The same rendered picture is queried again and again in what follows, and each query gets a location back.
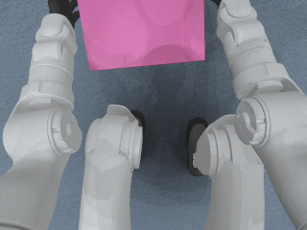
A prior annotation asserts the robot right forearm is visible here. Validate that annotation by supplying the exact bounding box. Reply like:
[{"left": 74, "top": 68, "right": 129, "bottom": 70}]
[{"left": 216, "top": 0, "right": 306, "bottom": 101}]

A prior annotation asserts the robot left forearm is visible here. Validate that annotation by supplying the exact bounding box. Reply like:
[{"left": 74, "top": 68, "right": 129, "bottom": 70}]
[{"left": 3, "top": 13, "right": 78, "bottom": 153}]

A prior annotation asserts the robot left hand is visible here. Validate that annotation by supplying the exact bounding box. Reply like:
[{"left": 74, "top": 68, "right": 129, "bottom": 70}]
[{"left": 47, "top": 0, "right": 81, "bottom": 29}]

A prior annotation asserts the left robot upper arm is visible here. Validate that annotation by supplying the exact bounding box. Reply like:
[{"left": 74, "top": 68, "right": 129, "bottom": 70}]
[{"left": 0, "top": 107, "right": 83, "bottom": 230}]

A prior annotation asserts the right robot upper arm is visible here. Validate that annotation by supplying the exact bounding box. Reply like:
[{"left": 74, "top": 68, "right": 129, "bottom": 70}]
[{"left": 233, "top": 91, "right": 307, "bottom": 230}]

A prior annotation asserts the carton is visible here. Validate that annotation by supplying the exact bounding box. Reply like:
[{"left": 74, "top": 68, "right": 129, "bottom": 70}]
[{"left": 77, "top": 0, "right": 205, "bottom": 71}]

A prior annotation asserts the left robot foot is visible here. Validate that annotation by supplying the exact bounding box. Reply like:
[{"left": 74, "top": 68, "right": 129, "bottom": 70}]
[{"left": 130, "top": 110, "right": 146, "bottom": 170}]

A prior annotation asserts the robot right thigh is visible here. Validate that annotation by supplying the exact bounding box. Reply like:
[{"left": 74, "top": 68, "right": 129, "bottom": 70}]
[{"left": 201, "top": 125, "right": 265, "bottom": 230}]

